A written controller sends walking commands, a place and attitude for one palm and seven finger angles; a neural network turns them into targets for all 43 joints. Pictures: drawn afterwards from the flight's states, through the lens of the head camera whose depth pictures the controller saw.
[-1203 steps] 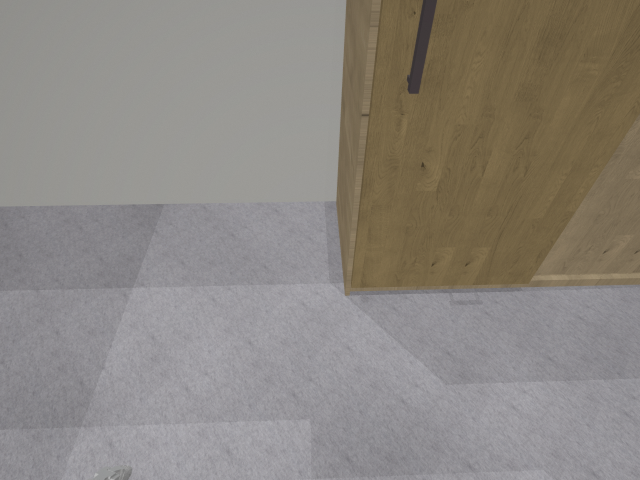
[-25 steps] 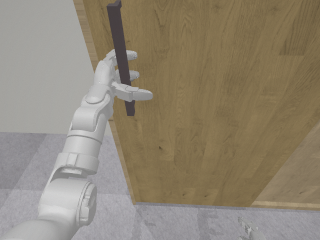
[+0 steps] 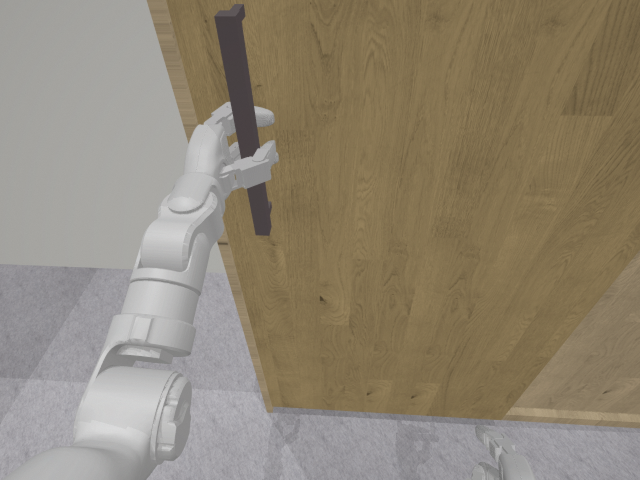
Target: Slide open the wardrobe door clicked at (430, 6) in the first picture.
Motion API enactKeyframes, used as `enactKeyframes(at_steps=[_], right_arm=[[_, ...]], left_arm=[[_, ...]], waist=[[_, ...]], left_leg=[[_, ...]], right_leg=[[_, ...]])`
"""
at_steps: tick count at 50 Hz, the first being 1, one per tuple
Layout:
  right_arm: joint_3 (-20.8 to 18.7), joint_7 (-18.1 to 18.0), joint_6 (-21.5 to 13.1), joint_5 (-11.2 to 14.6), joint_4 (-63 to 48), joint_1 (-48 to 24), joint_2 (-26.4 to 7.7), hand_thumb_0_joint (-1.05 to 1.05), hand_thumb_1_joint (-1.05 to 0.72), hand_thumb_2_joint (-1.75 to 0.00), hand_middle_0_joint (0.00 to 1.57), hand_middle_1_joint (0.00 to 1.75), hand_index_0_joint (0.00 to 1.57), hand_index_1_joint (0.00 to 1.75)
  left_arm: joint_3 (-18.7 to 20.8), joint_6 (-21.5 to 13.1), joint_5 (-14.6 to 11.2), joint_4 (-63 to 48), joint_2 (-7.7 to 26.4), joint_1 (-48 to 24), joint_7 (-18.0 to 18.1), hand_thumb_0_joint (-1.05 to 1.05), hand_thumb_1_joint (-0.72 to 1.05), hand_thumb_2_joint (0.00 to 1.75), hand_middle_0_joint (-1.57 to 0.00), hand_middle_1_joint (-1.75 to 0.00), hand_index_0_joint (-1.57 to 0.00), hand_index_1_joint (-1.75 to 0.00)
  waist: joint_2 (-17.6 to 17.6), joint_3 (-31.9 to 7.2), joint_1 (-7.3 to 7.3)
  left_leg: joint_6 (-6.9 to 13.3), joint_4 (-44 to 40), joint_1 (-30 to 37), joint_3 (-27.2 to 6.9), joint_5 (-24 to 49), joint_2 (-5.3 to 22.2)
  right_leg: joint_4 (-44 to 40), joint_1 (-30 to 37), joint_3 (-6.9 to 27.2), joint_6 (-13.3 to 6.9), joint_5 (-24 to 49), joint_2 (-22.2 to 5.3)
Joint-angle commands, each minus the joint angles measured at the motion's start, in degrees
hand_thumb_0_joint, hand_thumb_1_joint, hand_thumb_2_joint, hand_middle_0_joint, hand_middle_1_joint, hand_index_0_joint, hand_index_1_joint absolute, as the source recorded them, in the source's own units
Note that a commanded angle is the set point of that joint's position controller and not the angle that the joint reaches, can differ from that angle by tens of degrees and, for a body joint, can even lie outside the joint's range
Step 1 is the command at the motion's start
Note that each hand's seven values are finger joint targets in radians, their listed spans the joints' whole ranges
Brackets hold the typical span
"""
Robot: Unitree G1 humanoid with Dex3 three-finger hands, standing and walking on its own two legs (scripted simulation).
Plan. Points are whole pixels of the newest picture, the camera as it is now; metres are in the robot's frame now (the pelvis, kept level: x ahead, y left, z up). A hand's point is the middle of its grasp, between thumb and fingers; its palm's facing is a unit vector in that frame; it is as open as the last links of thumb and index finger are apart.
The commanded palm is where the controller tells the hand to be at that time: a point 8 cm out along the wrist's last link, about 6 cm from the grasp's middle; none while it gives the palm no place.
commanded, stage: grip the handle and tug to test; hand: left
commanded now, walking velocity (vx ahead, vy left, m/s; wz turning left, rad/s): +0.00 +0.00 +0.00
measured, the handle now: (252, 136) +0.47 +0.12 +0.22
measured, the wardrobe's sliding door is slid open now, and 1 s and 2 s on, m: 0.00 0.00 0.01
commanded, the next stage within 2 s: tug the door sideways, standing still in 0.76 s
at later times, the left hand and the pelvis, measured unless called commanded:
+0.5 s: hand (262, 163) +0.41 +0.10 +0.22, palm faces +0.01 -1.00 +0.00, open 5.7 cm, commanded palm +0.37 +0.15 +0.22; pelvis +0.01 +0.00 +0.00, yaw -1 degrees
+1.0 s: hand (262, 166) +0.41 +0.10 +0.22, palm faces -0.02 -1.00 -0.02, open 6.0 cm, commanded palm +0.39 +0.14 +0.22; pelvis +0.05 +0.00 +0.00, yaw -1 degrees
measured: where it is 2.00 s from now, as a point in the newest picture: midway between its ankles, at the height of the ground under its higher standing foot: outside the picture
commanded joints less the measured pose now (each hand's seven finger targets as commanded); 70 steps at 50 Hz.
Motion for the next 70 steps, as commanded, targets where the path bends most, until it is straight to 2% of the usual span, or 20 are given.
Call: enactKeyframes(at_steps=[1, 3, 7, 11, 17, 21, 22, 24, 27, 30, 37, 40, 43, 44, 47, 49, 56, 62, 65, 70], right_arm=[[-1.77, -0.52, -2.68, -0.4, -8.34, -6.63, -5.84, 0.0, -0.9, -0.9, 0.2, 0.3, 0.2, 0.3], [-1.88, -0.38, -2.68, -0.48, -8.79, -6.61, -5.91, 0.0, -0.9, -0.9, 0.2, 0.3, 0.2, 0.3], [-1.98, -0.32, -2.17, -0.43, -9.17, -6.99, -6.02, 0.0, -0.9, -0.9, 0.2, 0.3, 0.2, 0.3], [-1.84, -0.23, -2.2, -0.39, -8.83, -6.98, -5.73, 0.0, -0.9, -0.9, 0.2, 0.3, 0.2, 0.3], [-2.03, -0.02, -2.04, -0.53, -9.71, -7.51, -5.93, 0.0, -0.9, -0.9, 0.2, 0.3, 0.2, 0.3], [-1.97, 0.43, -2.07, -0.45, -10.48, -8.17, -5.45, 0.0, -0.9, -0.9, 0.2, 0.3, 0.2, 0.3], [-2.17, 0.44, -1.77, -0.33, -10.8, -8.45, -5.78, 0.0, -0.9, -0.9, 0.2, 0.3, 0.2, 0.3], [-2.08, 0.52, -1.82, -0.45, -10.87, -8.4, -5.62, 0.0, -0.9, -0.9, 0.2, 0.3, 0.2, 0.3], [-2.3, 0.77, -1.15, -0.47, -12.05, -9.26, -5.99, 0.0, -0.9, -0.9, 0.2, 0.3, 0.2, 0.3], [-2.13, 1.17, -0.9, -0.46, -12.5, -9.59, -5.54, 0.0, -0.9, -0.9, 0.2, 0.3, 0.2, 0.3], [-2.38, 2.12, 0.21, -0.58, -14.52, -10.66, -5.76, 0.0, -0.9, -0.9, 0.2, 0.3, 0.2, 0.3], [-2.27, 2.58, 0.55, -0.56, -14.32, -10.68, -5.42, 0.0, -0.9, -0.9, 0.2, 0.3, 0.2, 0.3], [-2.31, 2.96, 0.53, -0.69, -14.89, -11.17, -5.26, 0.0, -0.9, -0.9, 0.2, 0.3, 0.2, 0.3], [-2.26, 2.76, 0.78, -0.62, -13.89, -10.87, -5.53, 0.0, -0.9, -0.9, 0.2, 0.3, 0.2, 0.3], [-2.08, 2.04, 0.78, -0.64, -12.64, -10.92, -5.61, 0.0, -0.9, -0.9, 0.2, 0.3, 0.2, 0.3], [-2.06, 1.64, 0.4, -0.81, -11.03, -9.82, -5.56, 0.0, -0.9, -0.9, 0.2, 0.3, 0.2, 0.3], [-2.37, 1.89, 0.07, -1.37, -9.86, -9.0, -4.76, 0.0, -0.9, -0.9, 0.2, 0.3, 0.2, 0.3], [-2.13, 1.95, 0.04, -1.4, -9.32, -9.44, -4.53, 0.0, -0.9, -0.9, 0.2, 0.3, 0.2, 0.3], [-2.09, 2.02, -0.03, -1.41, -8.91, -8.85, -4.27, 0.0, -0.9, -0.9, 0.2, 0.3, 0.2, 0.3], [-1.72, 2.03, -0.74, -1.11, -8.25, -9.14, -3.86, 0.0, -0.9, -0.9, 0.2, 0.3, 0.2, 0.3]], left_arm=[[1.12, -3.76, -0.56, -13.4, 5.88, -28.21, -1.18, 0.0, 0.9, 0.9, -0.45, -1.4, -0.45, -1.4], [1.19, -4.42, -0.51, -15.89, 6.36, -28.95, -1.04, 0.0, 0.9, 0.9, -0.45, -1.4, -0.45, -1.4], [1.97, -4.07, -0.48, -15.05, 6.51, -25.03, -1.03, 0.0, 0.9, 0.9, -0.45, -1.4, -0.45, -1.4], [0.77, -3.55, -0.48, -16.15, 5.51, -27.62, -1.2, 0.0, 0.9, 0.9, -0.45, -1.4, -0.45, -1.4], [2.61, -3.81, -0.69, -19.27, 7.11, -23.17, -1.21, 0.0, 0.9, 0.9, -0.45, -1.4, -0.45, -1.4], [1.4, -3.15, -0.99, -23.28, 4.86, -20.61, -1.48, 0.0, 0.9, 0.9, -0.45, -1.4, -0.45, -1.4], [3.05, -3.01, -0.99, -22.86, 6.62, -17.55, -1.37, 0.0, 0.9, 0.9, -0.45, -1.4, -0.45, -1.4], [1.53, -2.51, -1.04, -24.91, 4.94, -18.09, -1.41, 0.0, 0.9, 0.9, -0.45, -1.4, -0.45, -1.4], [5.31, -1.64, -0.94, -27.52, 8.4, -10.89, -1.55, 0.0, 0.9, 0.9, -0.45, -1.4, -0.45, -1.4], [2.73, -0.89, -1.02, -32.88, 5.97, -9.92, -2.03, 0.0, 0.9, 0.9, -0.45, -1.4, -0.45, -1.4], [4.11, 2.42, -1.08, -40.58, 6.91, 1.18, -2.02, 0.0, 0.9, 0.9, -0.45, -1.4, -0.45, -1.4], [2.46, 3.99, -1.0, -43.64, 5.82, 1.47, -2.17, 0.0, 0.9, 0.9, -0.45, -1.4, -0.45, -1.4], [0.33, 5.07, -0.96, -47.27, 4.02, 2.32, -2.11, 0.0, 0.9, 0.9, -0.45, -1.4, -0.45, -1.4], [2.98, 5.73, -1.02, -45.24, 7.05, 0.57, -1.83, 0.0, 0.9, 0.9, -0.45, -1.4, -0.45, -1.4], [-0.78, 6.74, -0.55, -42.05, 4.35, -9.74, -1.24, 0.0, 0.9, 0.9, -0.45, -1.4, -0.45, -1.4], [-2.27, 7.48, -0.6, -37.86, 2.09, -14.08, -0.55, 0.0, 0.9, 0.9, -0.45, -1.4, -0.45, -1.4], [-7.68, 5.67, 0.62, -35.8, -3.06, -20.78, 0.3, 0.0, 0.9, 0.9, -0.45, -1.4, -0.45, -1.4], [-11.92, 1.88, 0.94, -28.91, -7.11, -25.18, -0.34, 0.0, 0.9, 0.9, -0.45, -1.4, -0.45, -1.4], [-13.51, 1.02, 1.01, -26.67, -9.05, -28.59, -0.76, 0.0, 0.9, 0.9, -0.45, -1.4, -0.45, -1.4], [-16.18, -0.84, 0.45, -21.34, -12.57, -33.98, -0.7, 0.0, 0.9, 0.9, -0.45, -1.4, -0.45, -1.4]], waist=[[-4.93, -16.55, -0.67], [-3.28, -18.21, -0.53], [-5.24, -17.6, 0.23], [-3.94, -16.58, -0.67], [-4.34, -18.73, 0.64], [-3.9, -19.06, 0.71], [-4.09, -18.92, 1.47], [-5.28, -18.59, 0.82], [-3.76, -20.13, 2.74], [-3.97, -20.31, 2.02], [-3.11, -21.3, 3.59], [-3.81, -20.96, 2.83], [-1.65, -21.67, 2.76], [-3.15, -20.64, 2.49], [-2.21, -18.07, 0.47], [-4.1, -16.82, -0.75], [-1.41, -22.23, -1.57], [-4.36, -18.2, -2.58], [-2.56, -20.31, -3.01], [-1.2, -17.98, -3.81]], left_leg=[[1.95, -1.06, 2.45, 0.34, 17.87, -1.49], [1.83, -1.02, 3.34, 0.16, 19.94, -1.47], [1.88, -0.98, 2.77, 0.3, 20.74, -1.46], [1.87, -0.85, 3.1, 0.48, 19.62, -1.31], [1.7, -0.86, 3.45, 0.44, 22.51, -1.36], [1.66, -0.53, 3.96, 0.9, 24.07, -1.32], [1.52, -0.78, 3.74, 0.75, 24.34, -1.18], [1.72, -0.69, 3.87, 0.87, 24.72, -1.07], [1.56, -0.72, 3.85, 1.2, 27.4, -1.13], [1.56, -0.36, 3.96, 1.53, 29.16, -1.04], [1.52, 0.83, 4.14, 1.45, 35.04, -0.83], [1.47, 1.49, 4.5, 1.35, 37.34, -0.48], [1.42, 2.23, 5.47, 1.01, 40.16, -0.36], [1.36, 2.17, 5.27, 1.12, 38.49, -0.42], [1.42, 2.17, 5.76, 0.74, 35.39, -0.8], [1.56, 2.5, 5.85, 0.33, 34.24, -0.8], [1.71, 4.99, 8.68, -0.53, 40.76, -1.24], [1.84, 3.85, 7.43, -1.92, 32.85, -0.96], [1.84, 4.97, 8.56, -1.98, 36.29, -0.96], [1.41, 3.53, 7.25, -2.67, 25.74, -1.09]], right_leg=[[-0.66, 8.24, -0.28, -1.37, 17.24, 0.76], [-0.36, 9.22, -0.31, -1.55, 18.82, 0.6], [0.05, 10.02, -0.57, -1.5, 19.99, 0.75], [-0.29, 8.44, -0.37, -1.45, 19.06, 0.79], [0.4, 11.14, -0.56, -1.63, 21.75, 0.79], [0.8, 11.51, -0.56, -1.58, 24.13, 0.84], [0.75, 12.14, -0.73, -1.62, 23.6, 0.95], [0.81, 11.91, -0.76, -1.48, 24.68, 0.9], [1.43, 14.25, -0.61, -1.63, 27.22, 0.95], [1.88, 14.63, -0.68, -1.54, 29.62, 0.76], [3.47, 16.16, -0.84, -1.5, 34.42, 0.79], [3.81, 15.3, -1.0, -1.33, 36.09, 0.75], [4.34, 14.71, -0.97, -1.34, 36.89, 0.6], [3.79, 14.07, -0.97, -1.32, 36.38, 0.81], [3.14, 11.1, -0.93, -1.36, 33.1, 1.05], [2.85, 9.24, -1.18, -1.26, 32.08, 1.21], [5.55, 9.37, -1.67, -1.38, 36.25, 0.61], [4.56, 6.41, -1.79, -1.64, 28.2, 0.77], [5.62, 6.21, -1.93, -1.53, 30.31, 0.65], [4.26, 3.57, -1.92, -1.84, 21.36, 0.79]])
